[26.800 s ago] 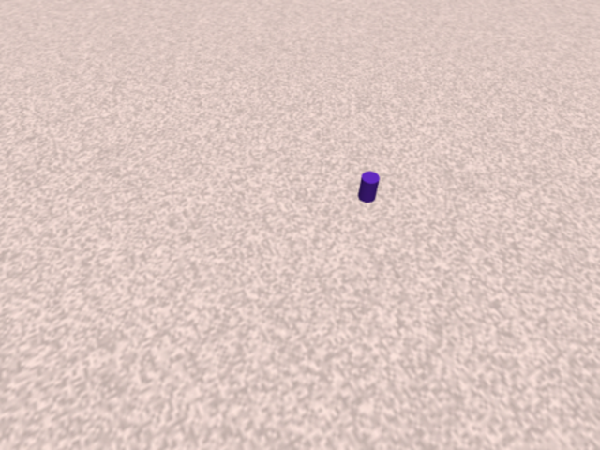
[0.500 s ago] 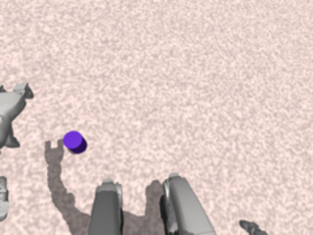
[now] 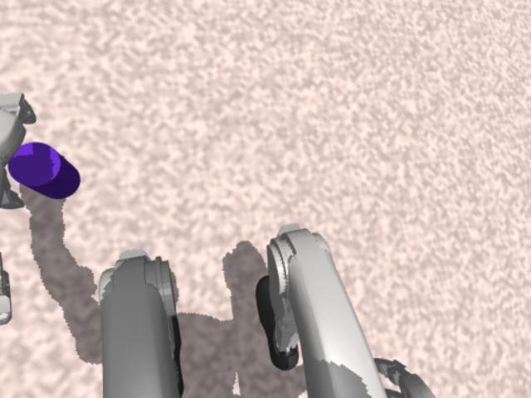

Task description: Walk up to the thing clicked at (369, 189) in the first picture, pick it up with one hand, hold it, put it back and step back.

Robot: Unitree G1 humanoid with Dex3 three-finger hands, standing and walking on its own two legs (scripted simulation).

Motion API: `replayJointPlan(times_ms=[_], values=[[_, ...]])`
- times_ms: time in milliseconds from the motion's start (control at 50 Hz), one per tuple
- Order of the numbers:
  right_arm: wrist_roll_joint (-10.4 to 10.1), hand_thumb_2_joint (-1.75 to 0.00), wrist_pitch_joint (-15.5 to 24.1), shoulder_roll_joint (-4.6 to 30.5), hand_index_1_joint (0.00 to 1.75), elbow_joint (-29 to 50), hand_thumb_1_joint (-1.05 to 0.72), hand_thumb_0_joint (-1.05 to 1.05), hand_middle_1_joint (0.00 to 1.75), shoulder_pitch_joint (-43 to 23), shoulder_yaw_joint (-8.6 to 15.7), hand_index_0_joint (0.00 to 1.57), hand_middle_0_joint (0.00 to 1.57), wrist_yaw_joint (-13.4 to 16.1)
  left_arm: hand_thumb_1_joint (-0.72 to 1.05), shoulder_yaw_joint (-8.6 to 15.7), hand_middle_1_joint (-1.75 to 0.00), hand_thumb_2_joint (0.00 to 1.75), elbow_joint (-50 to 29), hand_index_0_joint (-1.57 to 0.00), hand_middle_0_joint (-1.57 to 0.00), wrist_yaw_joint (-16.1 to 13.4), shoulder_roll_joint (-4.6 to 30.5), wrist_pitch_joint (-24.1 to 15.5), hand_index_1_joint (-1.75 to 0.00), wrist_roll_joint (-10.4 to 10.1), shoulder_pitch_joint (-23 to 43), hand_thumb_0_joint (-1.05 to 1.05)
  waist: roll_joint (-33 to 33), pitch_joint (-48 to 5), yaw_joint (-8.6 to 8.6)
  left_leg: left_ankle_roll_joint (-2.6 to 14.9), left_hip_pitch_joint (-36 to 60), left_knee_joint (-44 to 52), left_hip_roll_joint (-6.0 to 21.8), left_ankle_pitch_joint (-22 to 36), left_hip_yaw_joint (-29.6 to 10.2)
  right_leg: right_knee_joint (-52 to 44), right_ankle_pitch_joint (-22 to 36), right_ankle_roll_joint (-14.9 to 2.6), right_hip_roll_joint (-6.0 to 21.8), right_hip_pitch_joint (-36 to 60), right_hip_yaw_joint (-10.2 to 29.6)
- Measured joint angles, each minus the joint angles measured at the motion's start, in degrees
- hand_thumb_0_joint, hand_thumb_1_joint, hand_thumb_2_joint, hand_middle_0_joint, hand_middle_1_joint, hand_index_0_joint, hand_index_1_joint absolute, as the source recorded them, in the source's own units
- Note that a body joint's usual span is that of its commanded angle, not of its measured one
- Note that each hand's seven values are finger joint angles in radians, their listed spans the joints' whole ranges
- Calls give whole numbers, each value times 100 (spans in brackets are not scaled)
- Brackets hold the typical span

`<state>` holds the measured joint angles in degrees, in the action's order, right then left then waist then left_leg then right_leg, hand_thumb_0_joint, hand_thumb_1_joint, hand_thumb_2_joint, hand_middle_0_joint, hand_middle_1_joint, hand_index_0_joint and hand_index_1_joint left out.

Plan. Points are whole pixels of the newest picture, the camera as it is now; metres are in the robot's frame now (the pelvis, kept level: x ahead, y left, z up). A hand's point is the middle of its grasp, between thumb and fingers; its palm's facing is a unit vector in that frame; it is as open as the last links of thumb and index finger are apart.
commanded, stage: approach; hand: left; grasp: from above
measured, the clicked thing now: (48, 172) +0.49 +0.32 -0.33
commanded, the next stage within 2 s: rest palm in 0.20 s
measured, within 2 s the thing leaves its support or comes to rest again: neither
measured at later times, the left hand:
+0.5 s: hand (38, 177) +0.47 +0.31 -0.28, palm faces -0.45 -0.09 -0.89, open 14.0 cm
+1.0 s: hand (43, 182) +0.46 +0.31 -0.29, palm faces -0.45 -0.09 -0.89, open 13.8 cm
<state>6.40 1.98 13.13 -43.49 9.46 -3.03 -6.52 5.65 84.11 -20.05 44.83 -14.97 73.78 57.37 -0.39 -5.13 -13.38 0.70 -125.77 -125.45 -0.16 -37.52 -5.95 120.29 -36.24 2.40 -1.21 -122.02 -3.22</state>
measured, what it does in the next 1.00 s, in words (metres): lowers itself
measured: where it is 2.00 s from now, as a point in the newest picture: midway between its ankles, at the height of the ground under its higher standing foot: (225, 353)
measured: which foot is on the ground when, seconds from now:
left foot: down 0.00-1.00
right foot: down 0.00-1.00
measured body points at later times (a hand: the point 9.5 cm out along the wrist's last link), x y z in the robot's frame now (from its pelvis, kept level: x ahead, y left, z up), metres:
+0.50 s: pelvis +0.01 +0.00 -0.08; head +0.28 +0.08 +0.27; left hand +0.49 +0.31 -0.23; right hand +0.05 -0.27 -0.17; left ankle +0.08 +0.12 -0.36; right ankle +0.11 -0.13 -0.36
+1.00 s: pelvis +0.01 +0.00 -0.09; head +0.26 +0.08 +0.27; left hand +0.48 +0.31 -0.24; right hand +0.04 -0.28 -0.17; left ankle +0.08 +0.12 -0.36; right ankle +0.11 -0.13 -0.36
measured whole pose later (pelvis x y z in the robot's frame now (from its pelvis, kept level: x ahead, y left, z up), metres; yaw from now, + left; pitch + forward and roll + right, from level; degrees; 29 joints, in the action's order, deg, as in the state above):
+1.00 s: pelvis +0.01 +0.00 -0.09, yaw -4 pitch +31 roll -11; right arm 11.7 6.1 17.6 -41.6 7.7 -8.8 -11.2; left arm 7.3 95.6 -30.3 52.4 -14.9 74.7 58.1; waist 3.7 2.1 -17.1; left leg -0.8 -135.0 -143.9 -0.4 -40.9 -11.2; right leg 135.9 -37.9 2.5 -2.6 -130.5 -7.2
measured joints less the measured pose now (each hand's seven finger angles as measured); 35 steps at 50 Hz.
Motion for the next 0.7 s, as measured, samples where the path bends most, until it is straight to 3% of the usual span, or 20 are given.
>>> replayJointPlan(times_ms=[120,220,340,400,580,700], values=[[151,-89,117,78,30,1,-91,0,30,-37,-173,21,20,-84,-50,49,-114,94,559,-12,-10,-331,175,-26,-111,173,229,1,89,171,-217,-28,-448,-620,2,-106,-118,556,-71,13,-42,-424,-90],[268,-89,199,162,30,91,-91,0,30,-81,-285,21,20,-161,-49,234,-113,94,800,-12,-10,-646,320,3,-110,275,239,1,199,394,-357,-45,-701,-1058,1,-191,-213,935,-123,26,-75,-656,-161],[343,-89,263,232,30,178,-91,0,30,-86,-329,21,20,-269,-49,529,-110,94,640,-12,-10,-905,438,112,-108,291,28,1,298,571,-391,-71,-905,-1438,-5,-291,-300,1270,-191,30,-101,-852,-224],[343,-89,268,240,30,175,-91,0,30,-90,-295,21,20,-322,-50,576,-109,95,415,-12,-10,-888,446,201,-107,185,-110,1,305,584,-346,-78,-963,-1558,-12,-344,-318,1383,-239,35,-102,-908,-234],[339,-90,282,276,30,213,-92,0,30,-196,-257,20,20,-432,-53,302,-105,97,353,-9,-9,-527,445,231,-104,-105,-190,0,247,630,-197,-84,-970,-1675,-45,-419,-349,1489,-334,48,-80,-887,-259],[366,-90,284,343,30,243,-92,0,30,-240,-365,20,20,-468,-52,247,-105,97,451,-9,-9,-618,457,10,-104,-61,-145,0,313,658,-186,-114,-917,-1708,-59,-414,-417,1494,-318,28,-79,-821,-317]])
